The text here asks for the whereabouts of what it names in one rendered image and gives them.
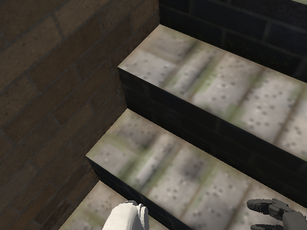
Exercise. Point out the left robot shin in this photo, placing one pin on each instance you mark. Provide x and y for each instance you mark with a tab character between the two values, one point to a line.
131	201

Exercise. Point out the right robot hand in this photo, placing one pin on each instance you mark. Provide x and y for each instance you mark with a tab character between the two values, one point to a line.
292	220

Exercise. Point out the robot left thigh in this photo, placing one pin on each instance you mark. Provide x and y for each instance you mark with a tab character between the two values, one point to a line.
128	216

